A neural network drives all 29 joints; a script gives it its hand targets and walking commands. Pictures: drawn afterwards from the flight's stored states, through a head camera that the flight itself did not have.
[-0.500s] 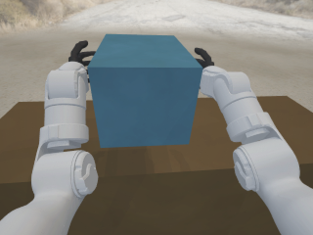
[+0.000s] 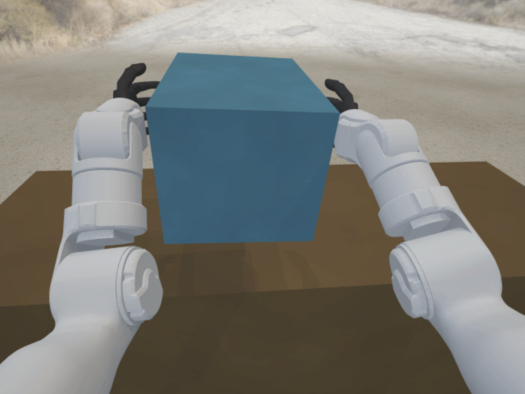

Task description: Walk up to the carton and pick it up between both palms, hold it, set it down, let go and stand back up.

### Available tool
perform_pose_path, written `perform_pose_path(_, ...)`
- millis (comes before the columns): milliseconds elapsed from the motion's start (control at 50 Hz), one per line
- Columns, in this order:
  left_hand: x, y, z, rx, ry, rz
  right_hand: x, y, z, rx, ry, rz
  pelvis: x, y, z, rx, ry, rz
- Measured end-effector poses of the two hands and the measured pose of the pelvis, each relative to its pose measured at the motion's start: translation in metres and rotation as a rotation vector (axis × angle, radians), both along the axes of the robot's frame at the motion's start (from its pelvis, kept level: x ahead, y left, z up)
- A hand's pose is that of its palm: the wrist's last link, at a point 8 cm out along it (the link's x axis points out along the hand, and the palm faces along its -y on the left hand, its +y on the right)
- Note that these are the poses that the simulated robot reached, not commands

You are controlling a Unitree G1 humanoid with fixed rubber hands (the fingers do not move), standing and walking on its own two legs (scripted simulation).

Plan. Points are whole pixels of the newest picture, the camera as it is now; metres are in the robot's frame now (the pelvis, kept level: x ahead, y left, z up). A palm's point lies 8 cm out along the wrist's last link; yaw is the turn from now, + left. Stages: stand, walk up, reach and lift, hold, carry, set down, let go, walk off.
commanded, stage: hold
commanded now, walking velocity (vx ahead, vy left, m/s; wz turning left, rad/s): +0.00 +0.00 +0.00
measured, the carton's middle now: (238, 136) +0.42 +0.00 +0.28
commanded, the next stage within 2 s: none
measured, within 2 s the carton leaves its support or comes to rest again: neither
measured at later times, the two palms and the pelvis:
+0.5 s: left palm (129, 116) +0.38 +0.15 +0.34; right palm (346, 124) +0.36 -0.14 +0.32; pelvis +0.00 +0.00 +0.00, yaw -1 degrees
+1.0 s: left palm (130, 119) +0.38 +0.15 +0.33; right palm (345, 127) +0.36 -0.14 +0.32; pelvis +0.00 +0.00 +0.00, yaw +0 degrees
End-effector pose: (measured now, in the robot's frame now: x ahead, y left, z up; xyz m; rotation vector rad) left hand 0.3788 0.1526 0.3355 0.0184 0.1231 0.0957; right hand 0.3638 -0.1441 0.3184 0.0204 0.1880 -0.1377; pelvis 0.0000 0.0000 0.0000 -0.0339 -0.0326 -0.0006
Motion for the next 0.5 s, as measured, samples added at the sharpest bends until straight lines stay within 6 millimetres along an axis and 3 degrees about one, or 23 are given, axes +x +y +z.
perform_pose_path(500, -0.0005, -0.0004, -0.0004, -0.006, 0.006, -0.01, -0.0033, -0.0005, 0.0058, 0.003, 0.008, -0.014, -0.0012, 0.0028, -0.0002, 0.001, 0.002, -0.01)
